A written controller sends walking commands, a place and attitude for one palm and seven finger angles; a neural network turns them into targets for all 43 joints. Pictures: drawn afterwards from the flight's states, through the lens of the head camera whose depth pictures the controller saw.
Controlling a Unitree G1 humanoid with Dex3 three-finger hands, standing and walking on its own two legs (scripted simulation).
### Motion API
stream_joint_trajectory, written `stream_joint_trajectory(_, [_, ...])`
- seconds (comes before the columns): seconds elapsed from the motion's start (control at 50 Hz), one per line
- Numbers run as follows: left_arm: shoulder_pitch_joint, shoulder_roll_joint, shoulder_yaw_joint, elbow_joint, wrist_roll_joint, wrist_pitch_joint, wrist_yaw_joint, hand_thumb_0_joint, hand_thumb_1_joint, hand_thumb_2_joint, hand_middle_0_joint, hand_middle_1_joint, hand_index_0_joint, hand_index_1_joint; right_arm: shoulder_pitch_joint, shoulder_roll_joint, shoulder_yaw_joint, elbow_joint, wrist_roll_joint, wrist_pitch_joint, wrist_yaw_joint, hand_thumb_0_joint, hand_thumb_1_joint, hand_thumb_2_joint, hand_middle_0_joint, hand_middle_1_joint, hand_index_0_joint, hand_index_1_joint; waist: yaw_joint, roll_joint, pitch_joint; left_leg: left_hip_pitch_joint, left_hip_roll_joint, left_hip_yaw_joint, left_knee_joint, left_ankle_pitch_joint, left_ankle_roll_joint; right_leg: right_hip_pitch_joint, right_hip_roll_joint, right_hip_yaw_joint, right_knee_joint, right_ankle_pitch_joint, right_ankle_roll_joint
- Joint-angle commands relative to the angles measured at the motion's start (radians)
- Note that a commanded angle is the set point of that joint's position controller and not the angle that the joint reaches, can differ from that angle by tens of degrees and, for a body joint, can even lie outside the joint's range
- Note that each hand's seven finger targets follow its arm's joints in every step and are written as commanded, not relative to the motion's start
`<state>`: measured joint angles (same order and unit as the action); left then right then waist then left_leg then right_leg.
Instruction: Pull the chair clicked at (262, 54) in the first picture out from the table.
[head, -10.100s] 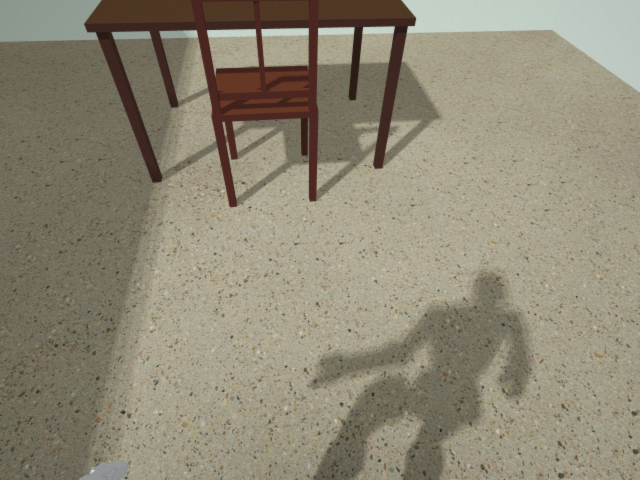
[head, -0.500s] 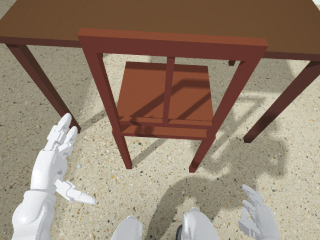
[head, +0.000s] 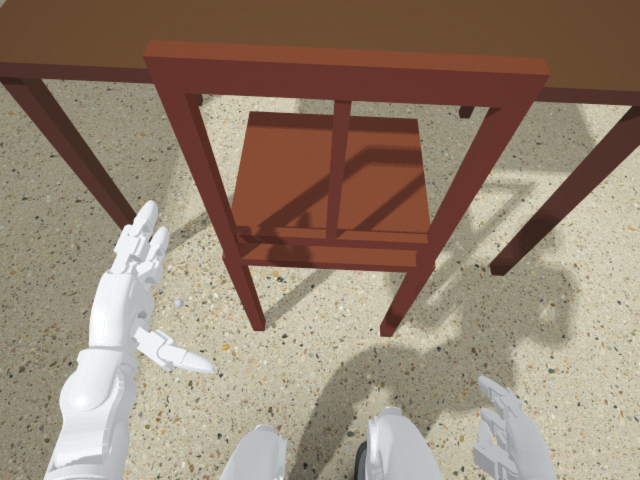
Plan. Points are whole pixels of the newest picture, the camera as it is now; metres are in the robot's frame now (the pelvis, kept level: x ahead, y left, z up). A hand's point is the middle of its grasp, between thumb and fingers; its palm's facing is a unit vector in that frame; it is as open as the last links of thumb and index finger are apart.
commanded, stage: aim the fingers beside a spindle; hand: left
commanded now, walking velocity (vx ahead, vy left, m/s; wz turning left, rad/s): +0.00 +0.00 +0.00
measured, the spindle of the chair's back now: (335, 180) +0.50 +0.00 +0.03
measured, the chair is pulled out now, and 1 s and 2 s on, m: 0.00 0.00 0.00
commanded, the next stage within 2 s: push the fingers through the gap in 1.20 s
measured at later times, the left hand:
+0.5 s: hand (207, 278) +0.35 +0.15 +0.02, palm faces -0.02 -1.00 -0.06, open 16.9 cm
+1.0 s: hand (202, 280) +0.35 +0.16 +0.01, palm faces -0.01 -1.00 -0.05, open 16.9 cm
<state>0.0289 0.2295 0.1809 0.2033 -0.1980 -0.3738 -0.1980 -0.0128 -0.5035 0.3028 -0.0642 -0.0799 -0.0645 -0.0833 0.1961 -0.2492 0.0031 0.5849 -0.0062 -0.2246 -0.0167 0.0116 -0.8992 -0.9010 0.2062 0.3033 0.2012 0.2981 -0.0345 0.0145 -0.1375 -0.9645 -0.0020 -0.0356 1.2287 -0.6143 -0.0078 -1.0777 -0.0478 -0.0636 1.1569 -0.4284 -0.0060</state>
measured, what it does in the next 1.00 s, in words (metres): stands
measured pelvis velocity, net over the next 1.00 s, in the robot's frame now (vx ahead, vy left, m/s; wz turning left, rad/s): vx -0.02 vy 0.00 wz -0.01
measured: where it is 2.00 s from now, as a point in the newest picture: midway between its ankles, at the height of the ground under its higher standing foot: outside the picture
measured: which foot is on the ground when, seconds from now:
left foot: down 0.00-1.00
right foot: down 0.00-1.00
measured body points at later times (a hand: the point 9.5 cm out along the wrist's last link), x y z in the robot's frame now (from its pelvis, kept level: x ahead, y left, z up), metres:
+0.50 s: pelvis -0.01 -0.01 -0.01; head +0.11 -0.01 +0.42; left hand +0.35 +0.21 +0.02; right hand +0.14 -0.26 -0.12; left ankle -0.01 +0.12 -0.64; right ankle +0.07 -0.12 -0.64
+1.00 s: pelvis -0.02 +0.00 -0.02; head +0.11 +0.00 +0.42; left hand +0.35 +0.22 +0.01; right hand +0.13 -0.26 -0.12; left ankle -0.01 +0.12 -0.64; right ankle +0.06 -0.12 -0.64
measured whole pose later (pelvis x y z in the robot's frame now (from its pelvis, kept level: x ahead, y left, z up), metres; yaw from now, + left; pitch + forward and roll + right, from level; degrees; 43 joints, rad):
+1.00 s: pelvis -0.02 +0.00 -0.02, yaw +0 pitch +23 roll +0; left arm -0.22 0.22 0.21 0.49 -0.16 -0.45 -0.16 -0.01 -0.50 0.30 -0.07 -0.08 -0.07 -0.08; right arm 0.21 -0.25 -0.01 0.62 -0.01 -0.18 0.00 0.01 -0.90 -0.90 0.21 0.30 0.20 0.30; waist -0.06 0.01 -0.15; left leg -1.07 -0.01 -0.01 1.29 -0.61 0.00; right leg -1.20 -0.05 -0.04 1.22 -0.42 -0.01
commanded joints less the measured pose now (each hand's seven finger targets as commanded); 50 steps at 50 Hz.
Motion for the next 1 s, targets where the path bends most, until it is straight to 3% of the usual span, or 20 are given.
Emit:
stream_joint_trajectory(0.0, [-0.165, 0.121, 0.047, -0.182, -0.005, -0.056, 0.005, 0.000, -0.500, 0.300, -0.060, -0.080, -0.060, -0.080, 0.009, -0.146, -0.059, -0.121, 0.007, -0.033, -0.009, 0.000, -0.900, -0.900, 0.200, 0.300, 0.200, 0.300, -0.007, 0.011, -0.347, 0.065, -0.024, 0.007, -0.192, 0.357, -0.004, 0.360, 0.042, 0.014, -0.111, 0.184, -0.011])
stream_joint_trajectory(0.08, [-0.195, 0.146, 0.074, -0.181, -0.003, -0.078, 0.024, 0.000, -0.500, 0.300, -0.060, -0.080, -0.060, -0.080, 0.007, -0.143, -0.057, -0.119, 0.003, -0.029, -0.010, 0.000, -0.900, -0.900, 0.200, 0.300, 0.200, 0.300, 0.002, 0.004, -0.365, 0.049, -0.026, 0.009, -0.181, 0.363, -0.002, 0.376, 0.041, 0.022, -0.100, 0.201, -0.011])
stream_joint_trajectory(0.1, [-0.230, 0.137, 0.065, -0.187, 0.002, -0.087, 0.028, 0.000, -0.500, 0.300, -0.060, -0.080, -0.060, -0.080, 0.003, -0.139, -0.057, -0.114, 0.001, -0.028, -0.009, 0.000, -0.900, -0.900, 0.200, 0.300, 0.200, 0.300, -0.001, 0.022, -0.376, 0.054, -0.027, 0.009, -0.182, 0.357, -0.004, 0.367, 0.040, 0.022, -0.096, 0.193, -0.011])
stream_joint_trajectory(0.16, [-0.274, 0.129, 0.062, -0.121, 0.008, -0.096, 0.036, 0.000, -0.500, 0.300, -0.060, -0.080, -0.060, -0.080, 0.003, -0.138, -0.056, -0.100, 0.002, -0.022, -0.008, 0.000, -0.900, -0.900, 0.200, 0.300, 0.200, 0.300, -0.016, -0.013, -0.347, 0.011, -0.029, 0.017, -0.170, 0.297, 0.003, 0.356, 0.038, 0.033, -0.106, 0.149, -0.007])
stream_joint_trajectory(0.18, [-0.280, 0.147, 0.079, -0.102, 0.011, -0.096, 0.037, 0.000, -0.500, 0.300, -0.060, -0.080, -0.060, -0.080, 0.003, -0.141, -0.056, -0.099, 0.001, -0.021, -0.010, 0.000, -0.900, -0.900, 0.200, 0.300, 0.200, 0.300, -0.013, -0.003, -0.347, 0.000, -0.029, 0.018, -0.165, 0.289, 0.006, 0.349, 0.039, 0.035, -0.103, 0.140, -0.008])
stream_joint_trajectory(0.24, [-0.308, 0.128, 0.060, -0.054, 0.014, -0.092, 0.025, 0.000, -0.500, 0.300, -0.060, -0.080, -0.060, -0.080, 0.009, -0.140, -0.056, -0.091, 0.004, -0.017, -0.011, 0.000, -0.900, -0.900, 0.200, 0.300, 0.200, 0.300, -0.016, -0.001, -0.359, -0.005, -0.030, 0.023, -0.163, 0.281, 0.006, 0.354, 0.035, 0.041, -0.105, 0.144, -0.008])
stream_joint_trajectory(0.3, [-0.365, 0.123, 0.043, -0.046, 0.016, -0.088, 0.015, 0.000, -0.500, 0.300, -0.060, -0.080, -0.060, -0.080, 0.019, -0.142, -0.059, -0.088, 0.005, -0.014, -0.011, 0.000, -0.900, -0.900, 0.200, 0.300, 0.200, 0.300, -0.021, 0.019, -0.393, 0.005, -0.031, 0.022, -0.160, 0.303, 0.004, 0.357, 0.033, 0.040, -0.097, 0.172, -0.009])
stream_joint_trajectory(0.4, [-0.388, 0.142, 0.072, -0.050, 0.008, -0.102, 0.025, 0.000, -0.500, 0.300, -0.060, -0.080, -0.060, -0.080, 0.034, -0.139, -0.063, -0.084, 0.001, -0.011, -0.006, 0.000, -0.900, -0.900, 0.200, 0.300, 0.200, 0.300, -0.014, 0.013, -0.455, 0.009, -0.032, 0.026, -0.145, 0.360, 0.005, 0.393, 0.032, 0.047, -0.080, 0.249, -0.006])
stream_joint_trajectory(0.42, [-0.360, 0.167, 0.107, -0.008, 0.010, -0.103, 0.032, 0.000, -0.500, 0.300, -0.060, -0.080, -0.060, -0.080, 0.035, -0.140, -0.065, -0.077, 0.002, -0.008, -0.005, 0.000, -0.900, -0.900, 0.200, 0.300, 0.200, 0.300, -0.006, -0.008, -0.433, -0.011, -0.032, 0.029, -0.146, 0.349, 0.004, 0.396, 0.033, 0.050, -0.081, 0.241, -0.007])
stream_joint_trajectory(0.46, [-0.410, 0.170, 0.118, 0.029, 0.012, -0.114, 0.041, 0.000, -0.500, 0.300, -0.060, -0.080, -0.060, -0.080, 0.034, -0.140, -0.063, -0.069, 0.000, -0.002, -0.004, 0.000, -0.900, -0.900, 0.200, 0.300, 0.200, 0.300, -0.017, -0.042, -0.415, -0.057, -0.034, 0.035, -0.137, 0.301, 0.008, 0.393, 0.031, 0.062, -0.085, 0.201, -0.002])
stream_joint_trajectory(0.52, [-0.430, 0.182, 0.132, 0.067, 0.015, -0.128, 0.037, 0.000, -0.500, 0.300, -0.060, -0.080, -0.060, -0.080, 0.032, -0.138, -0.060, -0.070, 0.001, -0.001, -0.002, 0.000, -0.900, -0.900, 0.200, 0.300, 0.200, 0.300, -0.011, -0.018, -0.399, -0.074, -0.038, 0.041, -0.140, 0.269, 0.010, 0.383, 0.030, 0.071, -0.092, 0.166, -0.005])
stream_joint_trajectory(0.58, [-0.495, 0.174, 0.114, 0.105, 0.015, -0.137, 0.022, 0.000, -0.500, 0.300, -0.060, -0.080, -0.060, -0.080, 0.036, -0.140, -0.058, -0.067, 0.004, -0.002, -0.003, 0.000, -0.900, -0.900, 0.200, 0.300, 0.200, 0.300, -0.028, -0.025, -0.395, -0.104, -0.040, 0.047, -0.125, 0.229, 0.016, 0.373, 0.029, 0.089, -0.102, 0.119, -0.004])
stream_joint_trajectory(0.7, [-0.461, 0.165, 0.099, 0.087, -0.003, -0.142, -0.013, 0.000, -0.500, 0.300, -0.060, -0.080, -0.060, -0.080, 0.056, -0.146, -0.067, -0.071, 0.005, -0.007, 0.003, 0.000, -0.900, -0.900, 0.200, 0.300, 0.200, 0.300, -0.016, -0.006, -0.471, -0.056, -0.037, 0.040, -0.133, 0.292, 0.012, 0.402, 0.032, 0.072, -0.081, 0.203, -0.006])
stream_joint_trajectory(0.74, [-0.460, 0.149, 0.083, 0.062, -0.004, -0.143, -0.014, 0.000, -0.500, 0.300, -0.060, -0.080, -0.060, -0.080, 0.053, -0.147, -0.068, -0.068, 0.006, -0.006, 0.005, 0.000, -0.900, -0.900, 0.200, 0.300, 0.200, 0.300, -0.017, 0.016, -0.470, -0.036, -0.035, 0.036, -0.138, 0.301, 0.009, 0.378, 0.033, 0.060, -0.073, 0.205, -0.007])
stream_joint_trajectory(0.82, [-0.453, 0.142, 0.082, 0.094, 0.008, -0.137, 0.012, 0.000, -0.500, 0.300, -0.060, -0.080, -0.060, -0.080, 0.048, -0.151, -0.066, -0.069, 0.004, 0.001, 0.007, 0.000, -0.900, -0.900, 0.200, 0.300, 0.200, 0.300, -0.024, -0.015, -0.404, -0.053, -0.031, 0.026, -0.148, 0.265, 0.006, 0.321, 0.037, 0.042, -0.071, 0.145, -0.007])
stream_joint_trajectory(0.88, [-0.482, 0.175, 0.108, 0.068, 0.019, -0.152, 0.033, 0.000, -0.500, 0.300, -0.060, -0.080, -0.060, -0.080, 0.046, -0.151, -0.065, -0.075, 0.001, 0.001, 0.004, 0.000, -0.900, -0.900, 0.200, 0.300, 0.200, 0.300, -0.017, -0.003, -0.411, -0.051, -0.034, 0.024, -0.148, 0.260, 0.007, 0.319, 0.040, 0.043, -0.066, 0.134, -0.010])
stream_joint_trajectory(0.9, [-0.473, 0.167, 0.104, 0.061, 0.022, -0.157, 0.037, 0.000, -0.500, 0.300, -0.060, -0.080, -0.060, -0.080, 0.042, -0.147, -0.065, -0.076, 0.000, 0.002, 0.007, 0.000, -0.900, -0.900, 0.200, 0.300, 0.200, 0.300, -0.011, 0.027, -0.415, -0.034, -0.034, 0.026, -0.153, 0.265, 0.002, 0.312, 0.038, 0.040, -0.066, 0.134, -0.011])
stream_joint_trajectory(0.98, [-0.476, 0.132, 0.059, 0.038, 0.025, -0.163, 0.036, 0.000, -0.500, 0.300, -0.060, -0.080, -0.060, -0.080, 0.041, -0.146, -0.064, -0.083, -0.003, 0.003, 0.009, 0.000, -0.900, -0.900, 0.200, 0.300, 0.200, 0.300, -0.019, 0.028, -0.428, -0.017, -0.033, 0.022, -0.148, 0.286, 0.003, 0.308, 0.041, 0.032, -0.058, 0.149, -0.015])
